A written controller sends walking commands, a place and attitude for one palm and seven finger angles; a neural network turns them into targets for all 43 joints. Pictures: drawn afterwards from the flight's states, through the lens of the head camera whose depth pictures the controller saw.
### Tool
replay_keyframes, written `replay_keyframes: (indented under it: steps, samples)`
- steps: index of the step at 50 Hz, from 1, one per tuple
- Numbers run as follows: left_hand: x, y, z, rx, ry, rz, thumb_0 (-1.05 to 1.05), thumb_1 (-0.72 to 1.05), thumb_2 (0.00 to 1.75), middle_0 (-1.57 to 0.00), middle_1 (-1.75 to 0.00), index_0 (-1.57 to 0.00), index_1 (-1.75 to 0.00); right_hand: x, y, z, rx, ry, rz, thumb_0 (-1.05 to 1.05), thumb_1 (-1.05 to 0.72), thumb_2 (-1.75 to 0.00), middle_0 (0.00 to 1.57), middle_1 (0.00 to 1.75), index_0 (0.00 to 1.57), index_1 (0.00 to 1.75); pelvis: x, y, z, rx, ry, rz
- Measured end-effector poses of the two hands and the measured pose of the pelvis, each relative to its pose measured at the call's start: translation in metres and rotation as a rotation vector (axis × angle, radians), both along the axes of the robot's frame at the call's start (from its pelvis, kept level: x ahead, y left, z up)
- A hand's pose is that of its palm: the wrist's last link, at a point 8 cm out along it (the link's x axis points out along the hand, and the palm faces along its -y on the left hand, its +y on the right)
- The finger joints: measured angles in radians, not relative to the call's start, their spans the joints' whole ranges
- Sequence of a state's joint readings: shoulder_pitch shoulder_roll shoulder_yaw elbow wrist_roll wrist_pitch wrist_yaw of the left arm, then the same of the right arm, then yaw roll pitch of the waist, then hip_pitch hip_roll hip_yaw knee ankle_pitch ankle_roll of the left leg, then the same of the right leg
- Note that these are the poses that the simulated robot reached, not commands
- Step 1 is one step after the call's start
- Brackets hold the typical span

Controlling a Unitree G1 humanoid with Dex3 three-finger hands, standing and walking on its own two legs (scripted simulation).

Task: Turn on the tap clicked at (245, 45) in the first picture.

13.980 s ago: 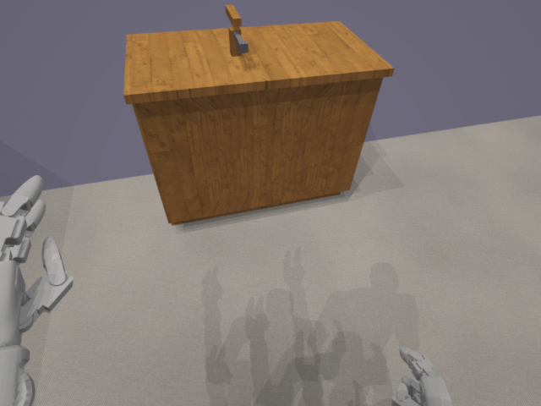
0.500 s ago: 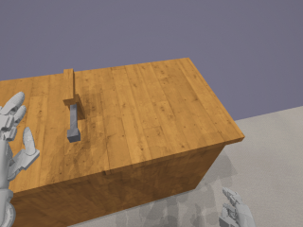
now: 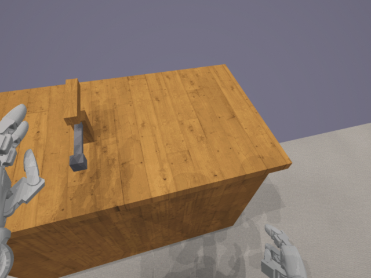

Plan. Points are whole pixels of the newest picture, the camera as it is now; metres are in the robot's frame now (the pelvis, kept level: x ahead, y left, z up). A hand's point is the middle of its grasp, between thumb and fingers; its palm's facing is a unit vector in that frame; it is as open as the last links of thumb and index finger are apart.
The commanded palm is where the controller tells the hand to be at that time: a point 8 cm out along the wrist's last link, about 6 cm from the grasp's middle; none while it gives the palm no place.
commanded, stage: shuffle to correct the standing spot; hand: left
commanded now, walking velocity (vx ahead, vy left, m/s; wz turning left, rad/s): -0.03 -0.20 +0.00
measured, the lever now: (78, 162) +0.32 +0.27 +0.04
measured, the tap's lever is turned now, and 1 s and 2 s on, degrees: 0 0 0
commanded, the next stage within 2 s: none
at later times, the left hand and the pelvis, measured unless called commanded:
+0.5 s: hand (77, 185) +0.22 +0.19 +0.15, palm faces +0.31 -0.86 -0.41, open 7.4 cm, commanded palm +0.16 +0.23 +0.17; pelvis +0.00 -0.05 -0.01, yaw +0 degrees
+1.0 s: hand (66, 190) +0.21 +0.20 +0.16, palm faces +0.33 -0.84 -0.42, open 7.4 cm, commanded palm +0.15 +0.24 +0.17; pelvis -0.01 -0.04 -0.01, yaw +0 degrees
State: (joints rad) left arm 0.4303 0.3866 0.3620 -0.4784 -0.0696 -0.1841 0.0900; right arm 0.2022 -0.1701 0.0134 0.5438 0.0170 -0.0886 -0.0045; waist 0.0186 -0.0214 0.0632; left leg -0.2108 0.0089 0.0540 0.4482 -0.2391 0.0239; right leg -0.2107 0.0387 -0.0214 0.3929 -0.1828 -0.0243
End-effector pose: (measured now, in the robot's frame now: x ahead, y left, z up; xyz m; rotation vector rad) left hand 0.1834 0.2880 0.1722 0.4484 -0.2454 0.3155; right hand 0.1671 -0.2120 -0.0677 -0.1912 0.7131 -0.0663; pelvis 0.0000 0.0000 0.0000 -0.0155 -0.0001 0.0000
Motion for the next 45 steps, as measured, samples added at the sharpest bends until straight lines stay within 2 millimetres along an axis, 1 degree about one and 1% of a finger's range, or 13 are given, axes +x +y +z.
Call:
replay_keyframes:
  steps: [7, 15, 19, 22, 25, 29, 38, 45]
  samples:
    - [0.000, -0.020, -0.005, -0.005, 0.037, 0.001, 0.01, 0.89, 0.89, -0.21, -0.30, -0.21, -0.30, -0.002, -0.028, -0.004, -0.016, 0.011, -0.018, 0.01, -0.90, -0.90, 0.20, 0.30, 0.20, 0.30, -0.001, -0.019, -0.002, -0.001, 0.009, -0.004]
    - [0.003, -0.044, -0.002, 0.008, 0.038, -0.023, 0.02, 0.89, 0.89, -0.21, -0.30, -0.21, -0.30, -0.005, -0.064, -0.007, -0.046, 0.010, -0.062, 0.01, -0.90, -0.90, 0.20, 0.30, 0.20, 0.30, 0.000, -0.038, -0.006, 0.000, 0.018, -0.006]
    - [0.003, -0.051, -0.002, 0.014, 0.037, -0.030, 0.01, 0.89, 0.89, -0.21, -0.30, -0.21, -0.30, -0.008, -0.076, -0.008, -0.058, 0.013, -0.084, 0.01, -0.90, -0.90, 0.20, 0.30, 0.20, 0.30, 0.001, -0.044, -0.008, 0.000, 0.021, -0.003]
    - [0.003, -0.053, -0.002, 0.015, 0.038, -0.030, 0.01, 0.88, 0.89, -0.21, -0.30, -0.21, -0.30, -0.011, -0.082, -0.009, -0.064, 0.020, -0.095, 0.01, -0.90, -0.90, 0.20, 0.30, 0.20, 0.30, 0.002, -0.046, -0.009, 0.002, 0.022, -0.003]
    - [0.003, -0.052, -0.003, 0.016, 0.040, -0.026, 0.01, 0.88, 0.89, -0.21, -0.30, -0.21, -0.30, -0.014, -0.083, -0.010, -0.069, 0.030, -0.098, 0.01, -0.90, -0.90, 0.20, 0.30, 0.20, 0.30, 0.002, -0.048, -0.009, 0.004, 0.023, -0.003]
    - [0.002, -0.051, -0.003, 0.019, 0.042, -0.021, 0.01, 0.88, 0.89, -0.21, -0.30, -0.21, -0.30, -0.015, -0.080, -0.010, -0.067, 0.037, -0.092, 0.01, -0.90, -0.90, 0.20, 0.30, 0.20, 0.30, 0.002, -0.048, -0.009, 0.004, 0.022, -0.005]
    - [-0.002, -0.048, -0.003, 0.018, 0.038, -0.026, 0.01, 0.89, 0.89, -0.21, -0.30, -0.21, -0.30, -0.011, -0.066, -0.010, -0.047, 0.022, -0.066, 0.01, -0.90, -0.90, 0.20, 0.30, 0.20, 0.30, -0.002, -0.044, -0.009, 0.000, 0.020, -0.003]
    - [-0.007, -0.045, 0.002, 0.032, 0.029, -0.025, 0.01, 0.89, 0.89, -0.21, -0.30, -0.21, -0.30, -0.010, -0.056, -0.009, -0.037, 0.008, -0.050, 0.01, -0.90, -0.90, 0.20, 0.30, 0.20, 0.30, -0.004, -0.041, -0.008, 0.002, 0.020, -0.003]
